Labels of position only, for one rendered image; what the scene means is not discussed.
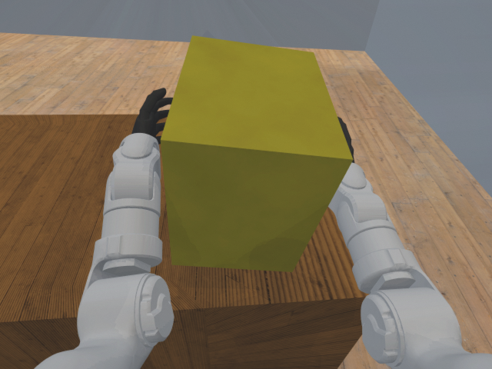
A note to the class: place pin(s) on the right robot upper arm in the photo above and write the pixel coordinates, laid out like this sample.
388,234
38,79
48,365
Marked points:
414,328

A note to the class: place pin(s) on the robot right forearm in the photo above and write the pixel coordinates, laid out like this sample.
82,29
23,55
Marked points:
380,259

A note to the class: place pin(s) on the left robot upper arm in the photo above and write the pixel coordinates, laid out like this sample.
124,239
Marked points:
120,321

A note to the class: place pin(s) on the left robot hand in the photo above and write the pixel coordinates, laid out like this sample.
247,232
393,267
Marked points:
149,116

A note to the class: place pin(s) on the right robot hand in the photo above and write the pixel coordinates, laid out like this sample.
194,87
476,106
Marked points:
347,136

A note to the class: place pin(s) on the robot left forearm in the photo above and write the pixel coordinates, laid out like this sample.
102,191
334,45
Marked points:
129,241

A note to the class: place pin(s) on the carton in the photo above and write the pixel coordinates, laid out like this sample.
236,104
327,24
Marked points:
252,152

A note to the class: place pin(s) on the pedestal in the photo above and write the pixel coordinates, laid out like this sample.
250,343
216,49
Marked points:
53,175

